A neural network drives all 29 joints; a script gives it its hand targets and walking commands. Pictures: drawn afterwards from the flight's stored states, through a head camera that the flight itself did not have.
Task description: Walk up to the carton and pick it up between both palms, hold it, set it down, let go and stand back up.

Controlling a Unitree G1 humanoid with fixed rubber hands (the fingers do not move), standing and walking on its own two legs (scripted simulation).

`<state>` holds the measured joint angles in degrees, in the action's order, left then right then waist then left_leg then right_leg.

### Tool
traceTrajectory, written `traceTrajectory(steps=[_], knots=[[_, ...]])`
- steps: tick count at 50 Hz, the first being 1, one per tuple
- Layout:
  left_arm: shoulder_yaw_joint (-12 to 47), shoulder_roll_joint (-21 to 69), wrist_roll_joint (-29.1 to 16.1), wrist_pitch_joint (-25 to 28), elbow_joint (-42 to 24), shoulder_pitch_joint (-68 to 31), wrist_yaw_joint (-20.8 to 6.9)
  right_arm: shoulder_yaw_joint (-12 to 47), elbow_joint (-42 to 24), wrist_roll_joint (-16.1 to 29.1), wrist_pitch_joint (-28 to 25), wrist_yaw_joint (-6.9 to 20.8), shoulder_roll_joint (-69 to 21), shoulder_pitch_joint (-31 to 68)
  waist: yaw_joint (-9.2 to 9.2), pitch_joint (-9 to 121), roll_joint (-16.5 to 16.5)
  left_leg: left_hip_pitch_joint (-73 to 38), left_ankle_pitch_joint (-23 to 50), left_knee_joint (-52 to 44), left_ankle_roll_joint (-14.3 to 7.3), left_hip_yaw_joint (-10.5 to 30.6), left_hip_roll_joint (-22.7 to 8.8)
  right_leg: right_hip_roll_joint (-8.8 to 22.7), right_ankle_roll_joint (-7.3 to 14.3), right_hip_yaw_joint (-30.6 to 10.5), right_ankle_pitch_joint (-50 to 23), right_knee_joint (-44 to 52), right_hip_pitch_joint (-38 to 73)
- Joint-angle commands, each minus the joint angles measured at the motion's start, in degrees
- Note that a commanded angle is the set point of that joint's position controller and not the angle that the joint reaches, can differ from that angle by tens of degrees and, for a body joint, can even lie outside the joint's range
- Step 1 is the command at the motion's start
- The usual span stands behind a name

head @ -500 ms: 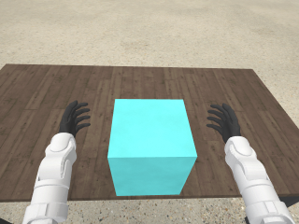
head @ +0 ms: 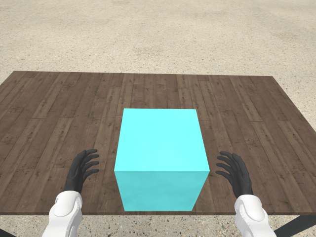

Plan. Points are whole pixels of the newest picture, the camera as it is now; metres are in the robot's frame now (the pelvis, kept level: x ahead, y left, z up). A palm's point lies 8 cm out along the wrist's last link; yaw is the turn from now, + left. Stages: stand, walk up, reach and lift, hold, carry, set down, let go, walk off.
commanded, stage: set down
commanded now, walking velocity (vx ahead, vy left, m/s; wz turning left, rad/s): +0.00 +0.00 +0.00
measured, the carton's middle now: (159, 161) +0.35 +0.04 -0.03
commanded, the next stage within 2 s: let go in 1.78 s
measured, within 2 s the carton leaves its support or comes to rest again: neither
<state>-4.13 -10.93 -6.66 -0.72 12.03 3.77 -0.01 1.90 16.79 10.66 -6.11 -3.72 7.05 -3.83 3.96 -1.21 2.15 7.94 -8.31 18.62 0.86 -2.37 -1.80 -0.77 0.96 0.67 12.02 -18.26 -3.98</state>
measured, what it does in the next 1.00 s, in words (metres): stands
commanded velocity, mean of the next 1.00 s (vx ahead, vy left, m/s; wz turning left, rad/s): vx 0.00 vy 0.00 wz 0.00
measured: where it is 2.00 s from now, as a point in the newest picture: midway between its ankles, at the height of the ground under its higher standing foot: outside the picture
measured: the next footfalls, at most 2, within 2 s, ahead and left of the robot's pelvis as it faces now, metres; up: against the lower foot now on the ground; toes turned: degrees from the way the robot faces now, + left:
none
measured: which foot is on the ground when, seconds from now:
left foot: down 0.00-1.00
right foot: down 0.00-1.00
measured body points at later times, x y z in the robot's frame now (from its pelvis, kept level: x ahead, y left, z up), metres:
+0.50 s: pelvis +0.01 +0.01 +0.00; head -0.01 +0.02 +0.45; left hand +0.20 +0.24 -0.02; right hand +0.22 -0.18 -0.01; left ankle +0.02 +0.13 -0.75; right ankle -0.02 -0.11 -0.75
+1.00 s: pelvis +0.02 +0.01 +0.00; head +0.00 +0.02 +0.45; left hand +0.18 +0.23 -0.05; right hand +0.20 -0.19 -0.05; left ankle +0.02 +0.13 -0.75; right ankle -0.02 -0.11 -0.75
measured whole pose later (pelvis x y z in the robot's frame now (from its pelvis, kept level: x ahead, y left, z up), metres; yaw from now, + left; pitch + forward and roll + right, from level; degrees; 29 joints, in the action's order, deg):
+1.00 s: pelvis +0.02 +0.01 +0.00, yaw -1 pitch -5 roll +0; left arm 1.1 -11.2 -4.5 14.1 25.6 17.7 2.2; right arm 2.6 34.4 7.6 -21.8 -0.5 7.6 -14.0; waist 3.7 -3.2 1.9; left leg 4.0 -11.8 20.9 0.6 -2.9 -1.4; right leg -0.7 0.5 -1.3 14.5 -19.6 0.0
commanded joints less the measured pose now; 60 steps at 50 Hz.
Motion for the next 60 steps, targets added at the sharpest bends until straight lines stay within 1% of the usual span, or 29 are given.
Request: traceTrajectory(steps=[1,3,5,7,8,10,12,13,15,21,22,26,30,31,32,35,36,38,40,42,45,46,48,51,54,56,57,59,60], knots=[[0.2,-5.5,-0.6,5.5,-6.5,-5.6,0.1,-1.5,-7.2,0.0,-4.6,0.3,4.9,5.3,-0.55,7.7,-3.2,-8.2,12.8,0.5,0.2,0.0,2.5,0.1,0.6,-2.2,-4.9,3.9,-5.8],[0.7,-5.2,-0.8,7.5,-5.6,-1.9,0.3,-0.9,-6.6,0.0,-6.1,0.6,4.3,1.6,-0.35,6.8,-2.8,-8.2,12.7,0.7,0.2,0.3,2.4,0.2,0.8,-2.3,-4.9,3.8,-5.6],[1.1,-6.6,-1.4,9.4,-3.8,-3.6,0.6,-1.1,-6.3,0.0,-7.3,0.9,4.7,3.5,-0.07,6.8,-2.9,-6.8,11.3,0.8,0.1,0.5,2.4,0.4,0.9,-2.6,-3.6,3.6,-6.3],[1.4,-6.4,-1.6,11.1,-3.0,-0.4,0.8,-0.2,-5.9,0.3,-8.5,1.2,4.0,0.4,0.59,5.8,-2.5,-6.8,10.6,0.7,0.1,0.6,2.4,0.6,1.1,-3.0,-3.3,3.6,-6.1],[1.7,-6.8,-1.9,12.0,-2.2,-1.3,0.9,-0.5,-5.7,0.2,-9.1,1.3,4.4,1.2,0.24,6.0,-2.6,-6.4,10.5,0.8,0.1,0.6,2.4,0.6,1.1,-2.9,-3.0,3.5,-6.2],[2.3,-7.0,-2.3,13.5,-1.4,-0.5,1.2,-0.4,-5.2,0.4,-10.1,1.5,4.3,0.5,0.24,5.7,-2.4,-6.4,10.0,0.9,0.3,0.7,2.3,0.6,1.2,-3.2,-2.7,3.6,-6.6],[2.7,-6.8,-2.4,14.8,-0.4,1.7,1.2,0.1,-4.2,0.5,-11.3,1.7,4.2,-1.8,0.14,5.3,-2.2,-6.8,10.2,1.0,0.4,0.8,2.3,0.7,1.3,-3.4,-3.4,3.5,-6.3],[3.0,-7.1,-2.5,15.3,0.1,0.7,1.2,-0.1,-3.5,0.5,-11.7,1.7,4.5,-0.9,-0.04,5.1,-2.5,-6.5,10.0,1.0,0.5,0.8,2.4,0.8,1.3,-3.6,-3.1,3.6,-6.6],[3.5,-6.5,-2.4,16.2,1.2,3.1,1.1,0.2,-1.6,0.5,-12.5,1.9,4.4,-3.3,-0.30,3.8,-2.5,-7.2,10.1,1.0,0.8,1.0,2.3,0.6,1.3,-3.5,-3.0,3.8,-6.7],[3.5,-6.3,-1.3,18.8,1.1,8.2,1.2,0.6,1.6,1.2,-16.0,2.1,4.7,-6.7,0.01,2.5,-3.0,-10.0,13.2,1.6,2.0,1.1,2.5,0.3,1.5,-3.6,-4.8,4.4,-7.0],[3.7,-6.4,-1.1,19.0,1.8,8.2,1.2,0.5,2.4,1.2,-16.4,2.1,4.8,-6.4,-0.33,1.8,-3.3,-9.8,13.0,1.7,2.1,1.1,2.5,0.3,1.5,-3.6,-4.3,4.5,-7.1],[4.4,-5.6,-0.9,20.1,1.7,10.7,1.6,0.6,3.5,1.5,-18.2,2.6,5.0,-7.7,-0.05,0.6,-2.9,-10.3,12.1,1.7,2.6,1.4,2.3,0.0,1.6,-3.4,-3.3,4.6,-7.6],[5.1,-5.7,-1.0,20.9,1.9,11.6,2.0,-0.1,4.3,1.4,-19.2,3.0,5.4,-8.0,-0.71,-0.3,-3.0,-9.8,10.9,1.8,2.7,1.5,2.3,-0.3,1.6,-3.2,-2.8,4.2,-7.7],[5.4,-5.3,-0.8,20.9,2.2,12.2,2.0,0.0,5.1,1.2,-19.2,3.1,5.5,-8.2,-0.63,-0.8,-3.1,-9.9,10.5,1.7,2.8,1.7,2.1,-0.3,1.7,-3.2,-2.6,4.1,-7.7],[5.6,-5.2,-0.7,20.7,2.7,12.4,2.1,-0.3,6.1,1.0,-19.1,3.2,5.7,-8.0,-0.99,-1.2,-3.7,-9.7,9.7,1.6,3.0,1.6,2.1,-0.2,1.8,-3.2,-1.9,4.1,-7.6],[5.6,-5.2,-0.4,20.3,2.8,12.6,2.3,-0.1,6.8,0.7,-19.0,3.4,5.7,-8.1,-0.68,-1.9,-3.8,-9.5,8.9,1.3,2.8,1.4,2.1,-0.2,1.8,-3.2,-1.7,4.0,-7.5],[5.7,-4.9,-0.4,20.1,4.2,12.9,2.3,-0.2,7.6,0.4,-18.9,3.4,5.6,-8.1,-1.12,-2.5,-3.7,-9.2,8.6,1.1,2.7,1.3,2.1,-0.3,1.8,-3.2,-1.5,4.1,-7.4],[5.6,-4.2,0.6,19.1,5.8,12.7,2.3,0.0,10.0,-0.2,-18.0,3.6,5.8,-7.4,-0.63,-3.4,-4.2,-9.2,7.9,0.8,2.9,1.3,1.9,-0.3,2.0,-3.0,-0.8,4.1,-7.4],[5.2,-4.7,0.5,18.8,5.6,12.1,2.4,-0.4,9.3,-0.9,-17.9,3.5,5.4,-7.1,-0.91,-3.3,-3.5,-8.9,7.9,0.5,2.5,0.7,2.1,-0.3,1.8,-3.0,-0.9,4.3,-7.3],[5.0,-4.4,1.4,17.6,7.2,12.0,2.4,-0.3,11.2,-1.6,-17.2,3.6,5.8,-6.3,-0.64,-3.7,-4.0,-8.9,7.7,0.4,2.7,0.4,2.0,-0.2,1.9,-2.8,-0.5,4.2,-7.5],[4.2,-4.7,1.8,16.7,6.5,11.6,2.6,-0.7,10.6,-2.7,-17.0,3.4,5.6,-6.6,-0.17,-2.2,-3.7,-9.1,9.1,0.6,2.4,-0.4,2.1,-0.2,1.7,-2.7,-2.3,3.9,-6.7],[3.8,-4.9,2.0,16.4,7.0,11.6,2.5,-0.9,10.8,-3.1,-17.1,3.4,5.3,-6.5,-0.48,-1.7,-3.5,-9.4,10.4,0.8,2.3,-0.5,2.2,-0.3,1.7,-2.6,-3.5,3.9,-6.3],[3.3,-5.2,2.6,15.8,7.2,12.2,2.2,-0.9,11.6,-3.5,-17.2,3.1,5.4,-7.0,-0.27,-0.8,-3.5,-10.3,12.1,1.4,2.3,-0.9,2.3,-0.2,1.5,-2.7,-5.2,3.8,-5.9],[2.2,-5.8,2.8,14.9,7.6,12.4,1.3,-1.0,12.2,-4.3,-17.2,2.5,5.3,-7.6,-0.54,-0.3,-1.8,-11.0,13.6,1.6,2.0,-1.2,2.6,-0.2,1.0,-2.7,-6.9,4.1,-5.9],[1.9,-6.2,3.3,14.0,7.3,12.5,0.7,-0.9,13.1,-4.5,-17.4,2.3,5.5,-7.8,-0.45,0.3,-2.0,-12.5,15.4,1.8,1.9,-1.4,2.9,-0.2,0.7,-2.7,-8.6,4.2,-5.9],[2.1,-6.0,4.1,12.5,8.5,13.1,0.2,-0.9,15.0,-5.1,-16.9,2.3,5.9,-7.5,-0.87,-0.8,-2.6,-13.4,15.9,1.6,2.2,-1.4,2.8,-0.5,0.7,-2.3,-8.2,4.6,-6.3],[1.8,-6.1,4.1,12.0,7.3,12.5,-0.1,-0.9,14.1,-5.1,-16.8,2.2,5.8,-7.4,-0.77,-0.5,-2.2,-13.5,15.9,1.6,2.0,-1.4,2.8,-0.5,0.5,-2.2,-8.3,4.6,-6.4],[2.0,-6.1,4.4,10.5,8.1,11.7,-0.5,-0.8,15.5,-5.7,-16.0,2.1,5.6,-7.4,-0.92,-1.5,-2.4,-13.5,15.6,1.3,1.9,-1.6,2.9,-0.5,0.5,-2.0,-7.8,5.0,-6.6],[1.7,-6.3,4.4,9.9,7.4,11.7,-0.7,-0.8,14.9,-5.8,-15.6,2.0,5.3,-7.4,-0.60,-1.8,-2.0,-13.4,15.2,1.3,1.8,-1.6,2.9,-0.4,0.4,-1.9,-7.5,5.1,-6.7]])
